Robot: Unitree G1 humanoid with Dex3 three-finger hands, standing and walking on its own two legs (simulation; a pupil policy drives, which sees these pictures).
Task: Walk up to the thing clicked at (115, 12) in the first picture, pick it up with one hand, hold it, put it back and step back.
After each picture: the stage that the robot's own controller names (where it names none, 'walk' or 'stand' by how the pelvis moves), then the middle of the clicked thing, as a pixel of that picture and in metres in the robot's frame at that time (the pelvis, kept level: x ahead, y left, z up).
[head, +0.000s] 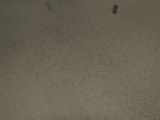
stand; (115, 9) +2.17 -0.42 -0.72
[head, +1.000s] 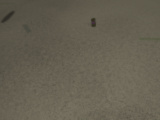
walk; (93, 22) +2.05 +0.05 -0.69
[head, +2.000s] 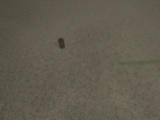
walk; (61, 43) +1.38 +0.41 -0.71
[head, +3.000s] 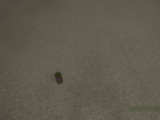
walk; (58, 78) +0.93 +0.38 -0.72
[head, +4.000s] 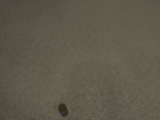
walk; (63, 110) +0.56 +0.28 -0.71
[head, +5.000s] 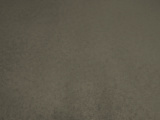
stand; out of the picture +0.41 +0.26 -0.70
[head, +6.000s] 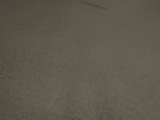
stand; out of the picture +0.39 +0.23 -0.72
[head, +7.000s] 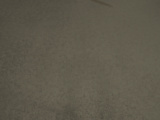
stand; out of the picture +0.39 +0.21 -0.72
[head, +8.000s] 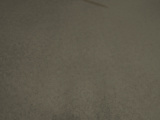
stand; out of the picture +0.39 +0.25 -0.72
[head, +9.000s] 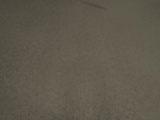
stand; out of the picture +0.39 +0.25 -0.73
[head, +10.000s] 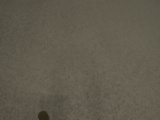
go down; (44, 117) +0.39 +0.27 -0.68
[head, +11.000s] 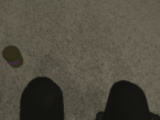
go down; (13, 57) +0.43 +0.31 -0.28
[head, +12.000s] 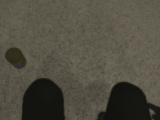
close in; (16, 58) +0.43 +0.32 -0.30
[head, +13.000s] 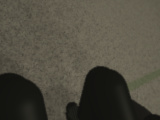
close in; out of the picture +0.40 +0.35 -0.21
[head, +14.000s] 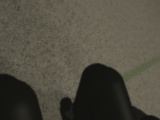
close; out of the picture +0.39 +0.36 -0.22
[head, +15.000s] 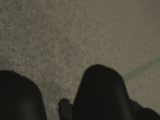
lift; out of the picture +0.37 +0.35 -0.22
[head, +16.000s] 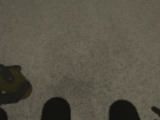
lift; (16, 85) +0.32 +0.24 -0.03
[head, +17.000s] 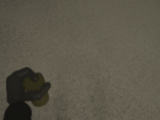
hold; (37, 90) +0.33 +0.19 -0.01
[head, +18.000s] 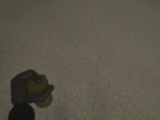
hold; (41, 92) +0.33 +0.18 -0.01
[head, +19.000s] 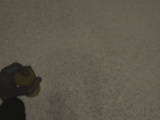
crouch; (28, 83) +0.36 +0.21 -0.06
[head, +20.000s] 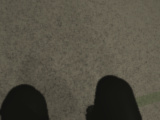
lower; out of the picture +0.47 +0.33 -0.10
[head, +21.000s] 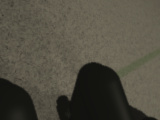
lower; out of the picture +0.40 +0.36 -0.22
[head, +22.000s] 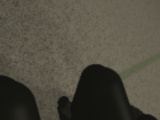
lower; out of the picture +0.39 +0.37 -0.23
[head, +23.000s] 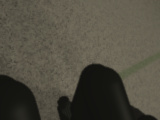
lower; out of the picture +0.39 +0.36 -0.22
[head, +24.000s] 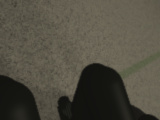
lower; out of the picture +0.39 +0.36 -0.22
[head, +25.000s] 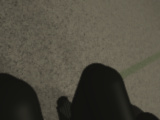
open; out of the picture +0.38 +0.35 -0.22
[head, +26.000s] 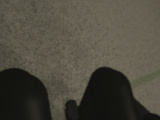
stand; out of the picture +0.39 +0.34 -0.23
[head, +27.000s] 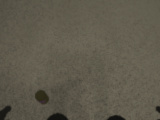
walk; (42, 97) +0.41 +0.28 -0.53
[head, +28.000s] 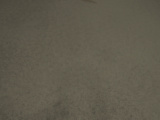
stand; out of the picture +0.38 +0.25 -0.67
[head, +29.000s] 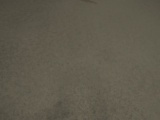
stand; out of the picture +0.39 +0.25 -0.67
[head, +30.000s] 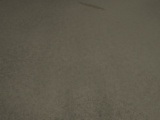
stand; out of the picture +0.40 +0.24 -0.72
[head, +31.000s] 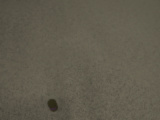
walk; (52, 105) +0.46 +0.24 -0.70
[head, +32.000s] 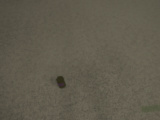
walk; (61, 82) +0.71 +0.28 -0.70
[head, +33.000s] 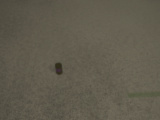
stand; (58, 68) +0.97 +0.28 -0.70
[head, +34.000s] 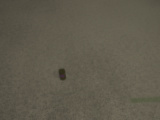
stand; (62, 74) +0.98 +0.27 -0.72
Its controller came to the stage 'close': yes
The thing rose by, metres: 0.70
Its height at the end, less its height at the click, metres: +0.00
